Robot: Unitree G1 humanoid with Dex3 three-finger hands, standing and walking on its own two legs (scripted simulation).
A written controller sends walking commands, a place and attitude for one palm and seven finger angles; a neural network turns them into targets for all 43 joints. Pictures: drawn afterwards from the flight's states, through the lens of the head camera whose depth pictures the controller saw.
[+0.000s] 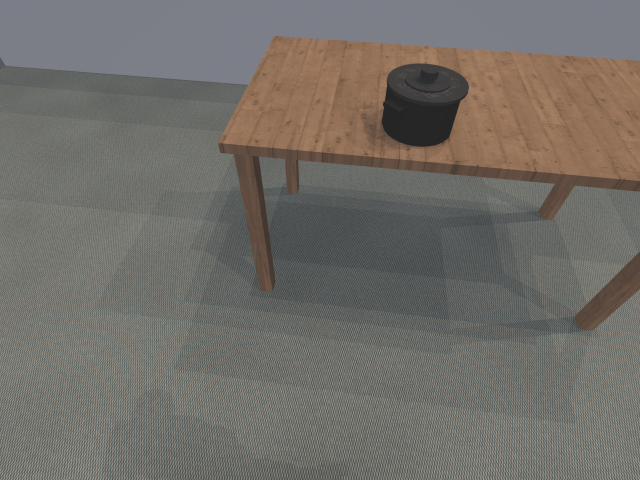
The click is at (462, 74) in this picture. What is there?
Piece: lid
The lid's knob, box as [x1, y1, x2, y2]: [420, 65, 438, 79]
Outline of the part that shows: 423,66 420,73 421,77 425,79 435,79 437,77 438,68 430,65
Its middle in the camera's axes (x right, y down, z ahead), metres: +0.25 -0.39 +0.90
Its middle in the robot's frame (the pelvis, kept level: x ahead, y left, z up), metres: +0.95 -0.21 +0.05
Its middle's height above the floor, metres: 0.83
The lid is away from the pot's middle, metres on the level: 0.00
